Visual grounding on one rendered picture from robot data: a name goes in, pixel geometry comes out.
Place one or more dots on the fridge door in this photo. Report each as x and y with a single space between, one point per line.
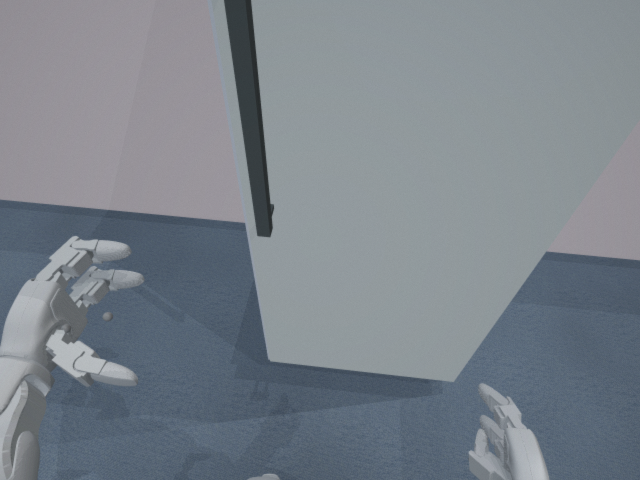
422 156

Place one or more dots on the handle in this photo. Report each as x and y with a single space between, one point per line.
242 42

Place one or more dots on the left robot hand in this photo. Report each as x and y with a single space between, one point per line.
32 328

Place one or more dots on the left robot forearm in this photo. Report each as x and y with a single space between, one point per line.
24 385

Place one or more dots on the right robot hand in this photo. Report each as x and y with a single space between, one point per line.
519 456

